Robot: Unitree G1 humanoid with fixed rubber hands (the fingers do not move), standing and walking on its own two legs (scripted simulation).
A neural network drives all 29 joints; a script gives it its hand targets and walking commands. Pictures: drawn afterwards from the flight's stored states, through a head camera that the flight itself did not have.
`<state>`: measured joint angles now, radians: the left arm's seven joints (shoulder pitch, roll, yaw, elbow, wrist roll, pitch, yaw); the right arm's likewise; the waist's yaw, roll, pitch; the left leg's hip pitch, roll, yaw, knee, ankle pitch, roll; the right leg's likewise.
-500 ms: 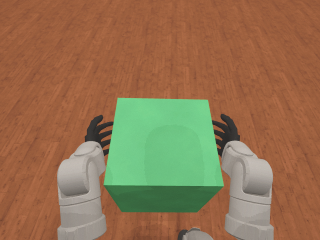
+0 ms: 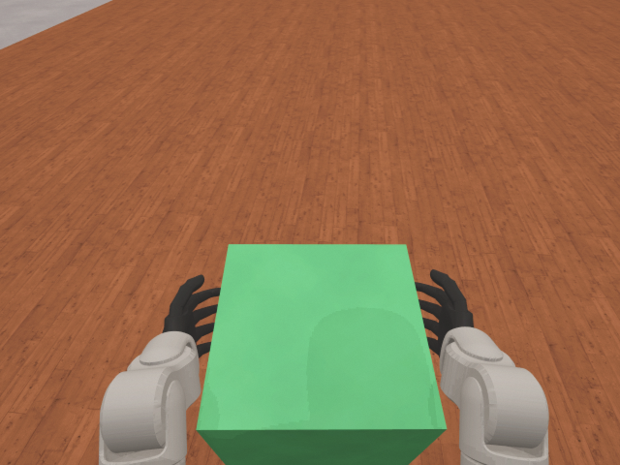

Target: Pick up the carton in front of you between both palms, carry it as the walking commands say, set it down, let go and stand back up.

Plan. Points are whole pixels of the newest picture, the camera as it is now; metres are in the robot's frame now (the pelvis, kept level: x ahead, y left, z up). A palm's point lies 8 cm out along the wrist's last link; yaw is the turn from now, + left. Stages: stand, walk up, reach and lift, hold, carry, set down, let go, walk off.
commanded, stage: carry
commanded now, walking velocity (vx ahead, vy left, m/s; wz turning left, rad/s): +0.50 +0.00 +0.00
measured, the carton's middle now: (316, 368) +0.25 +0.00 +0.03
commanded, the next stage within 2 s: none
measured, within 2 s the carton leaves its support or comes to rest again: neither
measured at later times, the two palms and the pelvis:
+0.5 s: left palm (253, 171) +0.56 +0.11 +0.12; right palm (426, 175) +0.56 -0.19 +0.11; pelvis +0.32 -0.03 +0.00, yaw -1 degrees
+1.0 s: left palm (260, 112) +0.91 +0.13 +0.07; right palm (381, 111) +0.89 -0.17 +0.08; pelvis +0.66 +0.00 -0.01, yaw -2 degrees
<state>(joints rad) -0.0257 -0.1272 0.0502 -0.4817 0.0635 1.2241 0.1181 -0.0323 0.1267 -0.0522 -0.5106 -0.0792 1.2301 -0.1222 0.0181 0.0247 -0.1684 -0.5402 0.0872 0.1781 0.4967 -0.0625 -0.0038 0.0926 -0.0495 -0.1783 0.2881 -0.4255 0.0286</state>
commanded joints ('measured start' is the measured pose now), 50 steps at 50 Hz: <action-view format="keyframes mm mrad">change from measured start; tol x32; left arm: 1 -440 -724 -632 -95 -327 8 -169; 50 -395 -839 -663 -65 -306 -24 -193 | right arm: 1 -359 766 641 -8 306 6 140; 50 -399 865 680 -57 355 -46 187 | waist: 1 -31 -155 -108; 4 -48 279 -211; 21 -21 116 -26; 25 10 -428 -146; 50 -36 189 -222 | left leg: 1 421 -119 122 -10 -16 19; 4 770 323 -710 -295 -190 197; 19 440 207 -89 -382 -254 114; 27 -222 6 -158 737 -431 5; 45 278 -95 130 24 50 24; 48 804 300 -603 -234 -343 179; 50 709 315 -558 -286 -58 217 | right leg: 1 -175 -120 -60 242 757 -58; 5 -762 26 143 1030 -71 -27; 23 -157 -6 -43 196 193 -48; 25 87 -348 658 -99 114 -186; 42 -3 -166 -5 -125 706 -125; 46 -82 -130 -94 299 887 -41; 50 -670 1 178 1065 0 -47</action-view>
